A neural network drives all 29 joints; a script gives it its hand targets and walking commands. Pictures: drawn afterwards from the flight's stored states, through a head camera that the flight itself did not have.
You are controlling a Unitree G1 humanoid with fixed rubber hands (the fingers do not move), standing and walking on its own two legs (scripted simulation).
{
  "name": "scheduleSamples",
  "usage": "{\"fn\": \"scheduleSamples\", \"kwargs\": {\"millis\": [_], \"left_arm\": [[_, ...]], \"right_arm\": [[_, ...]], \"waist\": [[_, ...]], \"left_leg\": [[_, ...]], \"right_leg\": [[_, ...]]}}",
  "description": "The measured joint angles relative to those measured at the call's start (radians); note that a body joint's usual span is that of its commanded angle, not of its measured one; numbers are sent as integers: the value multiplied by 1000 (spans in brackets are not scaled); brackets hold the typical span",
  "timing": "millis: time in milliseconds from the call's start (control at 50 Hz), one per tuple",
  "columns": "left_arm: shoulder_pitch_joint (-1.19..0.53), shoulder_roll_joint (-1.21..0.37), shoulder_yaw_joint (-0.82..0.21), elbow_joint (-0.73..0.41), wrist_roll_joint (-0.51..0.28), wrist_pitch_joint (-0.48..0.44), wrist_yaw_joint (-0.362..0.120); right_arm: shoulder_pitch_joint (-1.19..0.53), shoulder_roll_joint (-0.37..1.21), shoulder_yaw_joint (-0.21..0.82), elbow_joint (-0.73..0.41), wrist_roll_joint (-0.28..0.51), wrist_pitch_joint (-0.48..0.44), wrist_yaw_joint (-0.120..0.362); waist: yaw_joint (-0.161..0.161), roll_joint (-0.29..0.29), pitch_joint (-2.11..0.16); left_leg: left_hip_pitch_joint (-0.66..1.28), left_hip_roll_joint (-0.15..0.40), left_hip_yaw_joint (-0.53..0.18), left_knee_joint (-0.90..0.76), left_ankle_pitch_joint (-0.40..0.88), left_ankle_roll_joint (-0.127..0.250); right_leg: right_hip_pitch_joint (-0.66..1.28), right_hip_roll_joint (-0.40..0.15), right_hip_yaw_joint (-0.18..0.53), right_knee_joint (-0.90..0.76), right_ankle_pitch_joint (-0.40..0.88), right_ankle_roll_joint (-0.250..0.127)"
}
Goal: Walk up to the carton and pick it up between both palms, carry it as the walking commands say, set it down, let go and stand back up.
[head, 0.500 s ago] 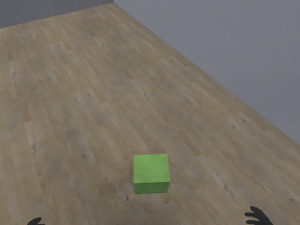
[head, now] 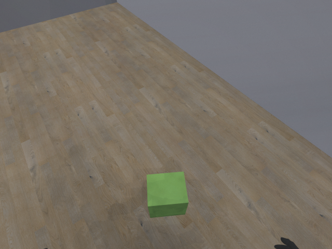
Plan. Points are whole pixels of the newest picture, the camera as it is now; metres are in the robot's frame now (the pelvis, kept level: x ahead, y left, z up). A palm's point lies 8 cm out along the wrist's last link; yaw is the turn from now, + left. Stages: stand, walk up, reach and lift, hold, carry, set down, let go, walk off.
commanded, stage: walk up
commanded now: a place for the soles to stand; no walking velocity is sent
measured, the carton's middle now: (166, 195) +0.46 -0.02 -0.66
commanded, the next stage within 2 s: none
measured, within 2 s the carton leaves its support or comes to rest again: neither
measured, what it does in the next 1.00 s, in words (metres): stands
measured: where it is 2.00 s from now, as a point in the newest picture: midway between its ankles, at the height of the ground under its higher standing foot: outside the picture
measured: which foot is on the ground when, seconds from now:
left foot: down 0.00-1.00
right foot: down 0.00-1.00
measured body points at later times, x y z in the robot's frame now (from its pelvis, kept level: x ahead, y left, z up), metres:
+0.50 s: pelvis +0.01 +0.01 -0.01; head +0.04 +0.01 +0.44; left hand +0.13 +0.33 -0.11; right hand +0.10 -0.32 -0.12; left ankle -0.01 +0.12 -0.74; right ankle +0.03 -0.12 -0.74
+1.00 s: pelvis +0.04 +0.02 -0.01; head +0.06 +0.01 +0.44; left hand +0.18 +0.33 -0.11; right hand +0.11 -0.31 -0.12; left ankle -0.01 +0.13 -0.74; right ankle +0.03 -0.12 -0.74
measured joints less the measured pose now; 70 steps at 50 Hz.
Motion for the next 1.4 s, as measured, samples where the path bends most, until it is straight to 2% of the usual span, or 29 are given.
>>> {"fn": "scheduleSamples", "kwargs": {"millis": [120,220,300,360,400,420,480,500,520,560,600,660,720,820,860,920,960,1120,1220,1300,1360,1400], "left_arm": [[-2,14,-2,-24,-8,7,9],[-17,20,-1,-39,-6,7,12],[-8,21,1,-59,-4,4,13],[4,17,-2,-70,-1,5,15],[7,20,-2,-76,-5,9,17],[7,19,0,-76,-5,12,17],[10,21,5,-70,-7,12,10],[14,22,7,-66,-7,9,8],[17,22,9,-60,-5,5,6],[25,12,9,-48,0,2,1],[35,3,4,-42,0,3,1],[36,0,4,-37,-2,11,4],[17,-1,8,-35,-3,11,3],[0,-5,11,-47,-7,-13,7],[0,-7,10,-60,-7,-12,12],[-6,-4,8,-67,-8,-2,13],[-23,-2,8,-62,-9,3,12],[-42,-3,7,-62,-11,-12,17],[-46,2,10,-52,-11,5,13],[-65,3,18,-43,-5,19,4],[-59,-10,24,-47,-1,2,-1],[-54,-11,25,-49,-2,3,-1]], "right_arm": [[-16,5,-4,-31,5,12,-2],[-24,5,-7,-53,3,16,-1],[-23,-4,-12,-76,6,22,-2],[-16,-9,-16,-82,5,20,-3],[-6,-7,-13,-85,0,11,-5],[-1,-5,-13,-87,-4,7,-5],[17,4,-10,-91,-10,3,-5],[22,6,-6,-91,-10,5,-3],[28,7,-4,-91,-9,8,-2],[34,7,-2,-85,-1,17,-1],[34,7,1,-79,4,23,-2],[51,14,7,-80,2,11,-5],[81,18,14,-68,-8,1,-3],[73,9,16,-56,4,12,-9],[65,0,17,-60,4,11,-11],[59,1,17,-67,2,2,-12],[64,3,16,-72,-1,-5,-10],[49,6,23,-77,8,5,-15],[50,12,26,-73,4,-10,-14],[81,16,31,-69,-2,-18,-17],[89,11,33,-62,4,-11,-21],[89,11,37,-59,9,-9,-25]], "waist": [[-3,-9,3],[-1,-13,8],[-10,-1,2],[-8,-3,-4],[-5,-10,-7],[-1,-11,-6],[7,-7,5],[10,-9,6],[12,-9,7],[9,3,0],[14,8,-9],[11,1,-17],[14,-8,-21],[5,9,-19],[9,14,-19],[10,5,-22],[15,-2,-20],[5,18,-21],[14,-8,-21],[20,-13,-19],[17,8,-18],[17,5,-19]], "left_leg": [[-10,5,10,43,-36,1],[-10,6,16,62,-50,2],[-38,19,9,113,-79,3],[-31,1,1,105,-80,3],[-23,-7,7,91,-75,12],[-18,-6,12,85,-74,16],[5,10,23,85,-80,16],[11,15,28,91,-85,12],[12,21,30,102,-94,6],[9,27,16,117,-113,4],[4,-2,-30,119,-147,18],[18,-28,-50,73,-75,25],[41,-38,-53,45,-84,18],[20,-23,-71,90,-107,18],[10,-33,-98,108,-114,31],[20,-51,-103,92,-122,18],[29,-61,-102,77,-113,23],[5,-46,-129,110,-119,24],[20,-73,-122,80,-106,31],[27,-74,-138,57,-87,34],[16,-56,-163,74,-86,21],[7,-60,-174,87,-78,20]], "right_leg": [[-12,4,11,36,-26,2],[-24,3,4,73,-39,-11],[-29,11,-1,79,-55,1],[-28,4,9,79,-56,3],[-43,-1,7,105,-51,-7],[-56,-4,-10,129,-39,-18],[-63,-9,-74,144,-112,-46],[-47,-12,-87,91,-49,-56],[-35,-13,-92,57,9,-50],[-30,-2,-97,54,11,-27],[-32,3,-87,52,-6,-23],[-35,-1,-76,51,-12,-17],[-23,-10,-77,49,-20,-17],[-14,1,-95,44,-26,-21],[-21,0,-92,57,-35,-23],[-29,-14,-84,78,-48,-15],[-30,-22,-83,86,-47,-16],[-8,-13,-112,39,-33,-6],[-26,-38,-106,78,-40,-16],[-12,-42,-139,31,-21,-36],[12,-28,-167,-13,12,-13],[15,-33,-178,-14,8,-13]]}}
